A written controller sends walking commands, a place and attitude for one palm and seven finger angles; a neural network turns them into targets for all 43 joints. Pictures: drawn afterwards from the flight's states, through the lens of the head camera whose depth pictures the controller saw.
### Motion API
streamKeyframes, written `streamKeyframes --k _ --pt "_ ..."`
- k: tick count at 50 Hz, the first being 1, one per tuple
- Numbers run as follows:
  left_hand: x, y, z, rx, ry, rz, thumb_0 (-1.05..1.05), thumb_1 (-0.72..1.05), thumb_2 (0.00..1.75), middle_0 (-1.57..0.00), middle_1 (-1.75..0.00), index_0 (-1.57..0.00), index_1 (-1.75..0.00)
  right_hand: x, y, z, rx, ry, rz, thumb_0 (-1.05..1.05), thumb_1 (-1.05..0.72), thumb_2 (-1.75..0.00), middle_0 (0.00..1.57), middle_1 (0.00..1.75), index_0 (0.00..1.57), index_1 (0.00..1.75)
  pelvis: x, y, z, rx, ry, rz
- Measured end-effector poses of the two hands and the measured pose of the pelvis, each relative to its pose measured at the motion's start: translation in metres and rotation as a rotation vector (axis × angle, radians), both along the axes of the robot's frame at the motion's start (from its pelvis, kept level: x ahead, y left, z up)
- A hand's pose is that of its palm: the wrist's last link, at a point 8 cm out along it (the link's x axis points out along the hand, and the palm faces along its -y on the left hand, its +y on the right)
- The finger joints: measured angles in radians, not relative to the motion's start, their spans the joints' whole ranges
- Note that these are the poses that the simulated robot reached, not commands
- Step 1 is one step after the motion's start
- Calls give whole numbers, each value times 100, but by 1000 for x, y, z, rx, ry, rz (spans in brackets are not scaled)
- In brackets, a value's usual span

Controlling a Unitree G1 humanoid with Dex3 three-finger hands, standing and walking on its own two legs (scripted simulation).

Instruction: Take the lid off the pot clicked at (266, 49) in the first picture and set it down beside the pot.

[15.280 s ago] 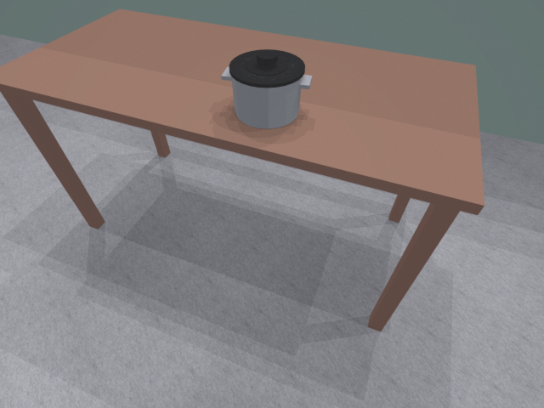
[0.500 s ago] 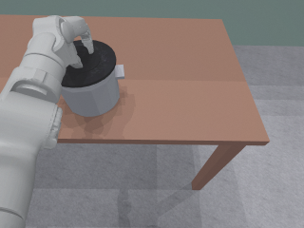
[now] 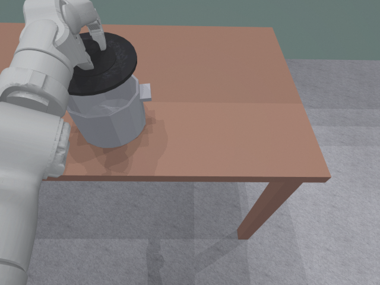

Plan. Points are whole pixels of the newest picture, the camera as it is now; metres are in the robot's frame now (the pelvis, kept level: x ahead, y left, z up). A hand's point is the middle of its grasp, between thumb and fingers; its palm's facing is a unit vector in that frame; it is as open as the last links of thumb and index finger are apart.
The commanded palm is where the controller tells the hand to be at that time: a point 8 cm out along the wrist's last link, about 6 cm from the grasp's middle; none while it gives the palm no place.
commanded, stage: lift the lid straight up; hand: left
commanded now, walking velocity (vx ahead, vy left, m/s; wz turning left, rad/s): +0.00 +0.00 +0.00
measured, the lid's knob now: (87, 50) +0.54 +0.16 +0.20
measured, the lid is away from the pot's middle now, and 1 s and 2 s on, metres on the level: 0.01 0.02 0.12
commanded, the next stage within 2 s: move the lid sideways beside the pot in 0.90 s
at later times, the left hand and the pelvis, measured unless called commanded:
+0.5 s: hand (72, 27) +0.51 +0.15 +0.26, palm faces -0.28 -0.09 -0.95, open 8.2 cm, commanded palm +0.51 +0.15 +0.33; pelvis -0.01 +0.00 +0.00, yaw +0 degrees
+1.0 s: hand (55, 18) +0.50 +0.17 +0.28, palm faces -0.25 -0.08 -0.96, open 8.2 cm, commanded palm +0.52 +0.16 +0.34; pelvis -0.01 +0.01 +0.00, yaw +1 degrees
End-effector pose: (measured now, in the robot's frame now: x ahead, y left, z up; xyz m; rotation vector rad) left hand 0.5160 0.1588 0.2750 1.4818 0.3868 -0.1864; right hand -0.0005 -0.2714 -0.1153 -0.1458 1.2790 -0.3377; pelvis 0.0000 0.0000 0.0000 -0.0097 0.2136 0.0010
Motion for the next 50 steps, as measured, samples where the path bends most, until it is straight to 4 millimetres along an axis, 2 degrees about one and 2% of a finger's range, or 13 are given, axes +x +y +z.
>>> streamKeyframes --k 20,34,42,50 --pt "-13 -6 36 5 -51 16 -2 20 74 -65 -111 -57 -100 19 7 -3 21 -59 39 0 -91 -89 20 30 20 29 -5 2 1 2 -20 7" --pt "-18 3 60 15 -99 59 -2 20 74 -65 -111 -57 -100 12 6 -1 7 -51 40 0 -91 -89 20 30 20 29 -7 4 2 2 -24 8" --pt "-18 12 66 3 -106 82 -2 20 74 -65 -111 -57 -100 9 7 1 -2 -49 34 0 -91 -89 20 30 20 29 -6 4 2 -1 -26 7" --pt "-18 12 62 28 -100 74 -2 20 74 -65 -111 -57 -100 13 10 0 4 -47 49 0 -91 -89 20 30 20 29 -7 6 2 -1 -21 15"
